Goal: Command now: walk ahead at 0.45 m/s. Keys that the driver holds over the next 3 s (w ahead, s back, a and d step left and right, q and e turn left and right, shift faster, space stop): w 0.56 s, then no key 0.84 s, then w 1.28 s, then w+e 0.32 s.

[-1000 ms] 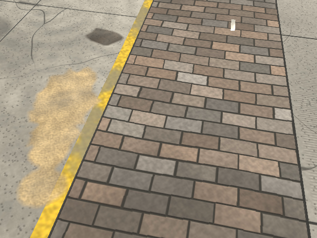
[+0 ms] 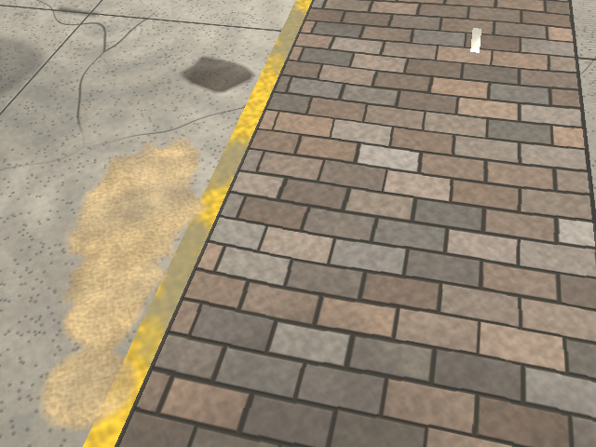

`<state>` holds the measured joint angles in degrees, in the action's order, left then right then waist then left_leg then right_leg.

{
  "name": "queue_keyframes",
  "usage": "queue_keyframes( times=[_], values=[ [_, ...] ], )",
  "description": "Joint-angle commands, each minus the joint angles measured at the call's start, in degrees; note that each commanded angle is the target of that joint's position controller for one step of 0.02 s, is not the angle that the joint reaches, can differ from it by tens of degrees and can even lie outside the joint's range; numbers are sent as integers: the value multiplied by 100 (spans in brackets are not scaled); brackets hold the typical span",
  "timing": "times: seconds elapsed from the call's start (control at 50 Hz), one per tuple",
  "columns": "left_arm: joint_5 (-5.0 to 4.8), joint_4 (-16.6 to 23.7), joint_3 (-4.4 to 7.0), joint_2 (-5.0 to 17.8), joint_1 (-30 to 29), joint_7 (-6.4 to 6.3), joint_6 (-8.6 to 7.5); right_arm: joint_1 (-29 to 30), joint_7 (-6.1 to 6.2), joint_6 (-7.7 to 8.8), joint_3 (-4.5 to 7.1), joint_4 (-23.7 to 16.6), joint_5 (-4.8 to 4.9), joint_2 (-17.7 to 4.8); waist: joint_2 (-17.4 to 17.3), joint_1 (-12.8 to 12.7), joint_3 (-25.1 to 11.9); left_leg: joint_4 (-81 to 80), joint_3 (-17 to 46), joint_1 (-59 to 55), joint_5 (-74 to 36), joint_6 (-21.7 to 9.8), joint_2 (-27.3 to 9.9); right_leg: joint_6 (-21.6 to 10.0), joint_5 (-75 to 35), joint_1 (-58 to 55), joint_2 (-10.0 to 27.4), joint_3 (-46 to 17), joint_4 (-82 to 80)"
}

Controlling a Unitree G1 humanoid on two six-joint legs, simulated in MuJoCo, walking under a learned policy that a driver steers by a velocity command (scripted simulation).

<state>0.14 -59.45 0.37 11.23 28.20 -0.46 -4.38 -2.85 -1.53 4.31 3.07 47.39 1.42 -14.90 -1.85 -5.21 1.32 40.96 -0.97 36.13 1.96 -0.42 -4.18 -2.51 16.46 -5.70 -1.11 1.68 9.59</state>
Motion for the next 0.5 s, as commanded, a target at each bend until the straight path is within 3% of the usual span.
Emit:
queue_keyframes(
  times=[0.02, 0.08, 0.12, 0.14, 0.16, 0.18, 0.2, 0.22, 0.24, 0.26, 0.3, 0.34, 0.42, 0.5],
  values=[
    [-58, 140, 219, 1075, 265, -74, -40, 1160, -81, 110, -65, -660, 38, -125, 774, -13, 779, -749, -206, -38, -457, -29, 219, -723, -2077, 625, 1325, -581, -508],
    [-106, 124, 291, 1142, 188, -81, -8, 1214, -147, 155, -23, -744, 37, -326, 775, 223, 696, -1108, -103, -244, -246, -292, 266, -628, -2982, 72, 1573, -495, -146],
    [-68, 186, 362, 1290, 30, -83, 56, 584, -125, 159, 113, -596, 20, -617, 962, 654, 97, -1064, -268, -1213, 77, -513, 557, -505, -5012, -191, 1604, -389, 748],
    [-28, 228, 359, 1265, -67, -83, 118, -349, -78, 139, 247, -304, 37, -836, 960, 1123, -475, -1112, -374, -2347, 80, -684, 725, -379, -5680, -6, 1410, -223, 1799],
    [20, 336, 312, 1187, -134, -81, 135, -1408, -8, 100, 353, -16, 15, -1071, 827, 1563, -1136, -932, 174, -4083, 154, -945, 231, -227, -4857, 1093, 1221, -191, 3192],
    [28, 447, 93, 395, 575, 6, 44, -2210, 19, 72, 474, 168, -127, -1597, -614, 1287, -2191, -1232, 2968, -6406, 1514, -1948, -1415, 163, -1615, 3455, 191, -80, 5663],
    [-92, 352, 88, 441, 470, 47, -137, -2125, 1, 62, 330, 233, -94, -1160, -962, 1294, -2494, -2400, 4636, -6267, 2266, -2084, -1844, 94, 1490, 4131, -192, -927, 6692],
    [-284, 627, 253, 973, -226, 71, -252, -1517, -6, 89, 223, 203, -41, -856, -791, 1169, -1302, -2615, 3839, -5306, 2391, -1719, -1581, -28, 1242, 4684, 175, -947, 7020],
    [-332, 765, 278, 1078, -666, 45, -306, -978, -11, 120, 163, 108, -45, -675, -353, 960, -656, -2779, 2975, -4284, 1859, -1531, -1392, -98, 685, 4600, 496, -771, 6803],
    [-261, 783, 314, 1036, -840, -4, -297, -642, -43, 162, 110, 84, -97, -504, -5, 747, -289, -2956, 2322, -3436, 1185, -1408, -1156, -81, 283, 4346, 722, -663, 6435],
    [-156, 721, 333, 785, -555, -37, -142, -422, -81, 223, 61, 141, -176, -335, -227, 377, -190, -3251, 1576, -2560, 686, -1294, -797, -29, -60, 3629, 981, -692, 5970],
    [-122, 775, 327, 651, -580, -51, -25, -563, -70, 264, 68, 288, -141, -421, -226, 284, -24, -3476, 1214, -2144, 437, -1392, -730, 77, -145, 3600, 1048, -584, 5644],
    [-28, 1192, 351, 759, -1592, -57, -17, -1000, 99, 253, 112, 483, -136, -734, -59, 485, 283, -3669, 872, -2288, 147, -1392, -662, 310, -1347, 4325, 1104, -495, 4247],
    [-70, 1434, 261, 606, -2503, 49, -93, -1489, 173, 195, 122, 638, -62, -902, -10, 823, 314, -3615, 489, -2568, 20, -1174, -529, 325, -2327, 3984, 783, -186, 2744]
  ],
)
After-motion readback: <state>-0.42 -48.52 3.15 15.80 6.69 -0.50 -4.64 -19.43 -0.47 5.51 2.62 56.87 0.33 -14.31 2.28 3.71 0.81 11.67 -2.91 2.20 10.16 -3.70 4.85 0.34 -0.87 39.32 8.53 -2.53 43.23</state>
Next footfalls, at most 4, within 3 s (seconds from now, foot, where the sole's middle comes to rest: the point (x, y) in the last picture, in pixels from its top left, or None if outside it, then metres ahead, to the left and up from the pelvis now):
0.16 left None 0.28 0.13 -0.78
0.68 right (402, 408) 0.58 -0.11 -0.78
1.04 left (297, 406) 0.57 0.13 -0.78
2.12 right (395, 265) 0.98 -0.10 -0.78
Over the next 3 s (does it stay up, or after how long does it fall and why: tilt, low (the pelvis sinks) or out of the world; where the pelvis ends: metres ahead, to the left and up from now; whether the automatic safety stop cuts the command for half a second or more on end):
stays up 1.28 0.06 0.00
